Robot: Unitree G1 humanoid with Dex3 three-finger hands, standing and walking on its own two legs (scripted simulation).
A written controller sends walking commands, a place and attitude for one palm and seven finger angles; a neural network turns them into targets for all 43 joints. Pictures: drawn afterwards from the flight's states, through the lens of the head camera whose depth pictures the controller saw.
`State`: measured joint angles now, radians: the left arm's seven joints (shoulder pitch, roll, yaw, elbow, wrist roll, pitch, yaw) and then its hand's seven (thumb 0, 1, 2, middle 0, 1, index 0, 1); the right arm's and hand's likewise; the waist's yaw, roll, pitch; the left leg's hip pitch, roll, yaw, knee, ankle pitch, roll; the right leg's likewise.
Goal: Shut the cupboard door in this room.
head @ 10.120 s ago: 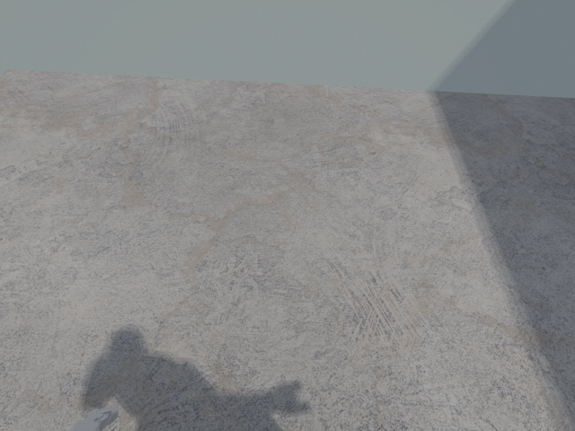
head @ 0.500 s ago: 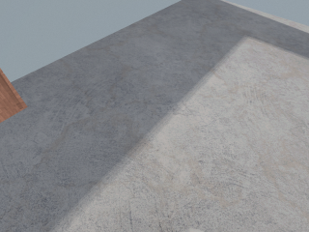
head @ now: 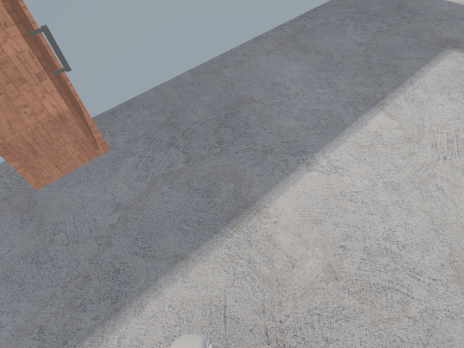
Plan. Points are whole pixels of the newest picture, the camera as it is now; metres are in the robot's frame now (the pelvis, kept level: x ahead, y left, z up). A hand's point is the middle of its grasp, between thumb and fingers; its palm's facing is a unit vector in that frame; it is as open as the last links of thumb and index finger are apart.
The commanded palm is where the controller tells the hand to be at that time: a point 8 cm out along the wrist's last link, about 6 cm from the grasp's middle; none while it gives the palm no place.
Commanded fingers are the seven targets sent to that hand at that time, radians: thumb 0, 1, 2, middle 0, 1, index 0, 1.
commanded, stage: stand and wait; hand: left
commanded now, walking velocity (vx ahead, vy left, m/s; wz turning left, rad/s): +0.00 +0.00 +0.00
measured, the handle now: (51, 51) +1.00 +0.67 +0.04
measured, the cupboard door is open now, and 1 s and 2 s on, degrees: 81 81 81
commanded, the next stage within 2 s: turn or walk to find it in 0.10 s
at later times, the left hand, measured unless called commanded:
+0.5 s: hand out of the picture +0.00 +0.26 -0.17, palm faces +0.19 -0.95 -0.25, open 7.4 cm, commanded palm none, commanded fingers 0.00 0.90 0.90 -0.20 -0.30 -0.20 -0.30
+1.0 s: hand out of the picture -0.08 +0.18 -0.16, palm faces +0.36 -0.90 -0.25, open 7.3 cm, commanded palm none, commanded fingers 0.00 0.90 0.90 -0.20 -0.30 -0.20 -0.30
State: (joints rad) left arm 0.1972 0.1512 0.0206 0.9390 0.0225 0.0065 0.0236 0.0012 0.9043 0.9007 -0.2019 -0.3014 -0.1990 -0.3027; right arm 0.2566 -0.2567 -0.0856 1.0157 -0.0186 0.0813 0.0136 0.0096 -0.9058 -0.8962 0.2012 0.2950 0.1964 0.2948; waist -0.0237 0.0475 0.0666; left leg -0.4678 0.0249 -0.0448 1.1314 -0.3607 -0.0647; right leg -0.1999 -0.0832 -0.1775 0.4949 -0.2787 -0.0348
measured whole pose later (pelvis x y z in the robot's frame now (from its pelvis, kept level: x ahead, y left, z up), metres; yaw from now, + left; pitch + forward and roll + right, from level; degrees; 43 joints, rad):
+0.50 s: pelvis -0.03 +0.04 +0.00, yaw +8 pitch +0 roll +0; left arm 0.18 0.24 0.06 0.99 0.01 0.05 0.02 0.00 0.91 0.90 -0.20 -0.30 -0.19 -0.30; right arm 0.16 -0.18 -0.04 0.98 -0.02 0.02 -0.01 0.00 -0.91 -0.90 0.21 0.30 0.20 0.30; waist 0.01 -0.01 0.07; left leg -0.21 -0.03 -0.04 0.45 -0.23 0.03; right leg -0.41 -0.08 -0.03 0.96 -0.44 0.08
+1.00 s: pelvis -0.05 -0.01 +0.00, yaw +20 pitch -1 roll +2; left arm 0.25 0.15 0.02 0.98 0.03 0.00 0.02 0.00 0.91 0.90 -0.20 -0.30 -0.20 -0.30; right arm 0.23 -0.24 -0.07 1.04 -0.01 0.07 0.00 0.01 -0.91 -0.90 0.20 0.29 0.20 0.29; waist 0.01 0.03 0.06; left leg -0.35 0.04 -0.03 0.91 -0.40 -0.06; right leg -0.22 -0.07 -0.17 0.49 -0.26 -0.04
